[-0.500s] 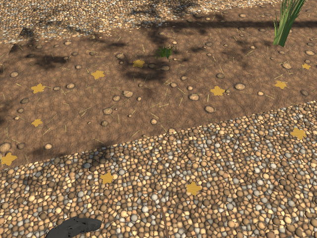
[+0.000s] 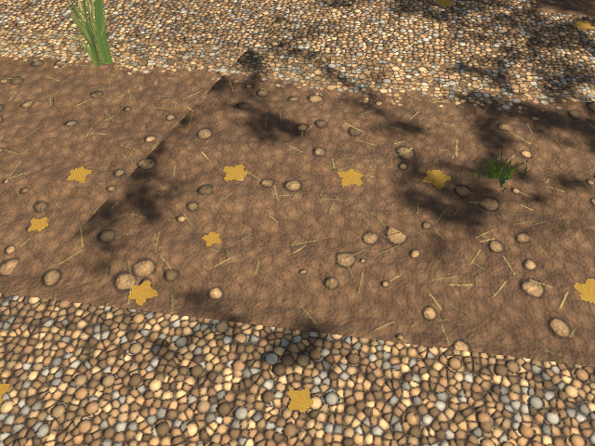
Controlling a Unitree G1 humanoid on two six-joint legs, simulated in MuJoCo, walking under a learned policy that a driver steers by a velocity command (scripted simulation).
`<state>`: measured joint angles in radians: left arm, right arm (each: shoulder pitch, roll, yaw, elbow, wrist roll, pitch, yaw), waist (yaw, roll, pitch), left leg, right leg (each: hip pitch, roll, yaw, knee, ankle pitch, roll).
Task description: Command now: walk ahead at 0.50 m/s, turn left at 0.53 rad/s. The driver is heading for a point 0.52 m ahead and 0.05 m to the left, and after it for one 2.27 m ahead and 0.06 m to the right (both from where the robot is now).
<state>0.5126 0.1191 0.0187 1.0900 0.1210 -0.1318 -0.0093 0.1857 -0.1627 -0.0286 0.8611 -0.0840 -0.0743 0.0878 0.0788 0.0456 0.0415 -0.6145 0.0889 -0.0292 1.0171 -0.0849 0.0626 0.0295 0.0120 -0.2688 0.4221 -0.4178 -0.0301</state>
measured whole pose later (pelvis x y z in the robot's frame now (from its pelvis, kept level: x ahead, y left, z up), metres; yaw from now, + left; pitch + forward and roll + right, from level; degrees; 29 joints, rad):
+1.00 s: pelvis +0.53 +0.11 -0.18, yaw -2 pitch +4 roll +0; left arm 0.27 0.28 0.09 0.85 -0.02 -0.04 0.02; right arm 0.20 -0.20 -0.07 0.82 -0.01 -0.09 0.00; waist 0.00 -0.04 -0.07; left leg -0.31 0.01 0.06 0.44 -0.18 0.02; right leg -0.63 -0.01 0.07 1.18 -0.27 -0.05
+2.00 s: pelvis +1.05 +0.04 -0.19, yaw -2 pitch +2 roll -1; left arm 0.23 0.26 0.06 0.88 -0.01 -0.11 0.00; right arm 0.13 -0.28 -0.07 0.81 0.02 -0.07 0.04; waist 0.00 0.00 0.05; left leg -0.45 -0.07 0.01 0.56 -0.15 0.09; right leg -0.32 -0.02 0.03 1.18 -0.42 0.00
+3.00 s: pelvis +1.61 +0.05 -0.19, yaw +3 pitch +3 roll -1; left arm 0.36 0.29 0.05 0.92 -0.02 -0.06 0.00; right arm 0.03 -0.26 -0.04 0.71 0.00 -0.09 0.03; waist 0.07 -0.01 0.02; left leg -0.49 0.00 0.04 0.55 -0.12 0.03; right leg -0.15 0.00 0.03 0.79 -0.49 -0.02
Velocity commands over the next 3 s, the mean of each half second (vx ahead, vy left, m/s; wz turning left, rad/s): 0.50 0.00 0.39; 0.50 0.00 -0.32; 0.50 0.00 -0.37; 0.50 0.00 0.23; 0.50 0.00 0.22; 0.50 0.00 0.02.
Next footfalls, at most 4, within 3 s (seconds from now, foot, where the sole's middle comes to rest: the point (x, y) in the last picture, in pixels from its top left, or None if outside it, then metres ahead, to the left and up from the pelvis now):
0.10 left None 0.09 0.12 -0.76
0.44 right None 0.44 -0.05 -0.95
0.84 left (243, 435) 0.59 0.22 -0.95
1.36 right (362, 359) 0.82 -0.08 -0.95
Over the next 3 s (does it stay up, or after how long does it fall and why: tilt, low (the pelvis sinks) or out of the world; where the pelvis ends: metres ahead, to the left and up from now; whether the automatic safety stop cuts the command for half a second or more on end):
stays up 1.61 0.05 -0.19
